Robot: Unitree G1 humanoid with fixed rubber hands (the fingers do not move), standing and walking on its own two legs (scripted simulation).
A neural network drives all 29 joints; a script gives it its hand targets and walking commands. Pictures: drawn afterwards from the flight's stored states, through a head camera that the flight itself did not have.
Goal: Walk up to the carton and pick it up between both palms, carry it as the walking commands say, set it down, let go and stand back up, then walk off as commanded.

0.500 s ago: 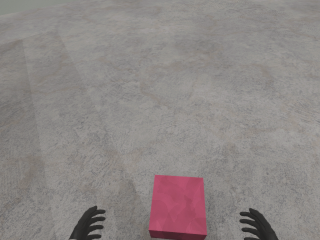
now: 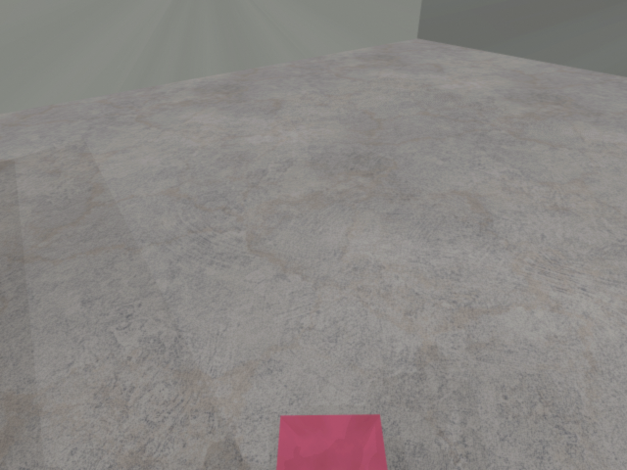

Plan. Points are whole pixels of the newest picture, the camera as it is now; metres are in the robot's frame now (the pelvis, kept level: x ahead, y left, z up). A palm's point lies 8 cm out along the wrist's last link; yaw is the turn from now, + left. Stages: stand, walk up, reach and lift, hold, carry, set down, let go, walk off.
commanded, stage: stand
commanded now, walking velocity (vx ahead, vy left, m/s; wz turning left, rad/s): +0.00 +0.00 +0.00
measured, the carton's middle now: out of the picture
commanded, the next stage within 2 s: walk off in 1.34 s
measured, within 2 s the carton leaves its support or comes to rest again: neither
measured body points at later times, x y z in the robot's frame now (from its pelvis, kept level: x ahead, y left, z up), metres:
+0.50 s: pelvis -0.01 +0.00 +0.00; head -0.05 -0.01 +0.45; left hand +0.01 +0.23 -0.15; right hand -0.04 -0.23 -0.16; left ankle -0.07 +0.11 -0.73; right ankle -0.03 -0.10 -0.73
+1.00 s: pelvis -0.03 +0.01 +0.00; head -0.06 +0.00 +0.45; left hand -0.04 +0.22 -0.15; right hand -0.08 -0.21 -0.16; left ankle -0.07 +0.11 -0.73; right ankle -0.03 -0.10 -0.73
